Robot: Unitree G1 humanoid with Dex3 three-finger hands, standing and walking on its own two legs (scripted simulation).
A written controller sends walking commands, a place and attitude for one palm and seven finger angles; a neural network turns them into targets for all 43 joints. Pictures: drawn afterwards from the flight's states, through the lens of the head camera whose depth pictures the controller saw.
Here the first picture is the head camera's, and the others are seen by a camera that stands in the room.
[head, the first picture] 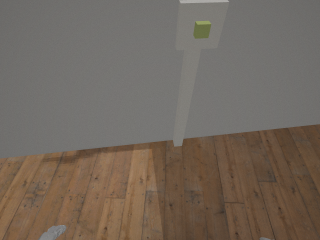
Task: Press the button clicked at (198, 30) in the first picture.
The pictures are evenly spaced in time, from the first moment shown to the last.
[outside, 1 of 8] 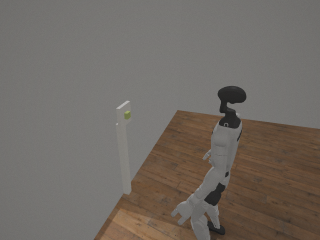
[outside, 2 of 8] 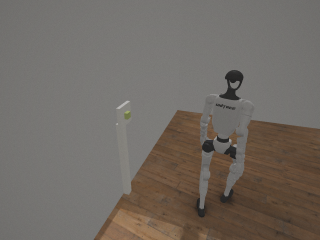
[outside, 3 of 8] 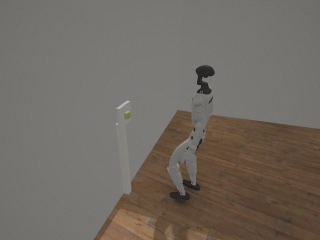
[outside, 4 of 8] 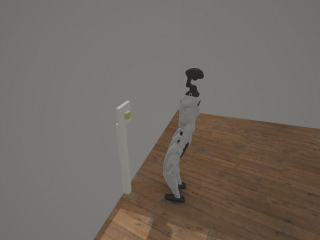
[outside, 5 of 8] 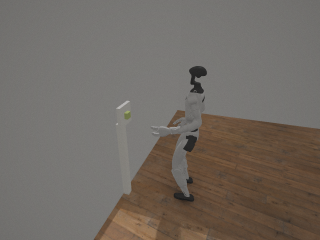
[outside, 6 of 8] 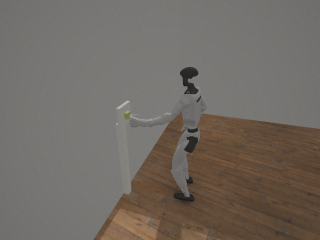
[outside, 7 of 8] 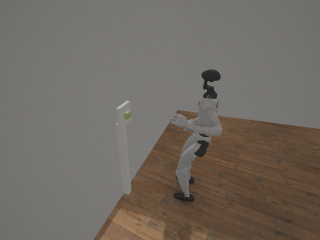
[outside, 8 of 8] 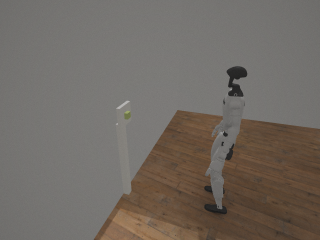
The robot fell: no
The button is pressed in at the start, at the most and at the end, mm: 0 9 0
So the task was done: yes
